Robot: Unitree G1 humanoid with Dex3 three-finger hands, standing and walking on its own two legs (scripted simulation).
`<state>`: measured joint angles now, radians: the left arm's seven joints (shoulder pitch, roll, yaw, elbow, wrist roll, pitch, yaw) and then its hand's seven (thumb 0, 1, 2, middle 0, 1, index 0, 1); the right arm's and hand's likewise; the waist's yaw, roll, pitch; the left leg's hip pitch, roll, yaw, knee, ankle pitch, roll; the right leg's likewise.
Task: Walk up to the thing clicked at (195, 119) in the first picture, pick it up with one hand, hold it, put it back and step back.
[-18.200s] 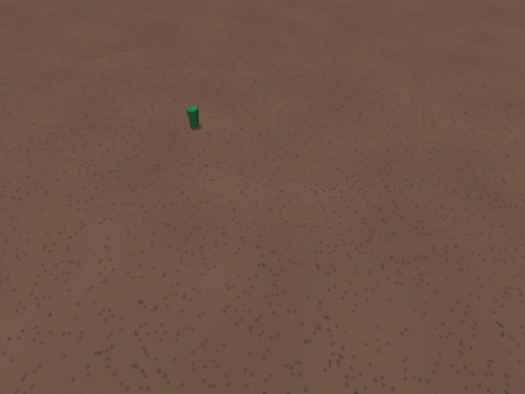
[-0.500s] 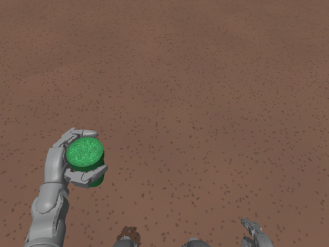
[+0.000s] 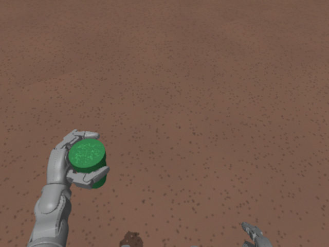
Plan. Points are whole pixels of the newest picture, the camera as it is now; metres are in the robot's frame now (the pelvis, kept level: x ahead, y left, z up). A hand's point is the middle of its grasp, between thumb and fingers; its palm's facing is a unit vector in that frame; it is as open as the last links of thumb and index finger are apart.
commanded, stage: hold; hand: left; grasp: from the side
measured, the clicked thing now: (92, 167) +0.32 +0.17 +0.01
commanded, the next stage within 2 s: none
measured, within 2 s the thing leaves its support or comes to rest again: neither
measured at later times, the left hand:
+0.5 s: hand (87, 161) +0.32 +0.17 +0.05, palm faces +0.03 -1.00 -0.01, open 10.1 cm
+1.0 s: hand (85, 162) +0.31 +0.18 +0.05, palm faces +0.04 -1.00 -0.01, open 10.1 cm
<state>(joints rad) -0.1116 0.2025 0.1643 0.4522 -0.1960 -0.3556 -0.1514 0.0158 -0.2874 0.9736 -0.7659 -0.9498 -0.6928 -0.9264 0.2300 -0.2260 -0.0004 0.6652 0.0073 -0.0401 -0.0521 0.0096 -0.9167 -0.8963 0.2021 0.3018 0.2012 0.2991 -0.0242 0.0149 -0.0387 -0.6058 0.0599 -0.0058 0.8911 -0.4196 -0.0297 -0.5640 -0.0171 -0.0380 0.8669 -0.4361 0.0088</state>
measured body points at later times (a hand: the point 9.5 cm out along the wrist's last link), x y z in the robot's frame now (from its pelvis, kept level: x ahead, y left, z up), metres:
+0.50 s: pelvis +0.00 +0.00 +0.01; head +0.04 +0.01 +0.46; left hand +0.31 +0.23 +0.05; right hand +0.13 -0.24 -0.10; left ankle +0.02 +0.14 -0.69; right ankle +0.00 -0.13 -0.69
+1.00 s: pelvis -0.01 +0.01 +0.01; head +0.03 +0.01 +0.46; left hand +0.31 +0.23 +0.06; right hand +0.12 -0.24 -0.10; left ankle +0.02 +0.14 -0.69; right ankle +0.00 -0.13 -0.69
